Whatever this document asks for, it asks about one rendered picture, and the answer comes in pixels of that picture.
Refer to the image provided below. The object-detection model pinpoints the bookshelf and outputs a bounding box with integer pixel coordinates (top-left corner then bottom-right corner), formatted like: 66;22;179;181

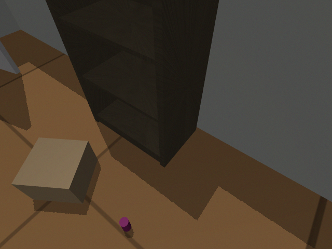
46;0;219;168

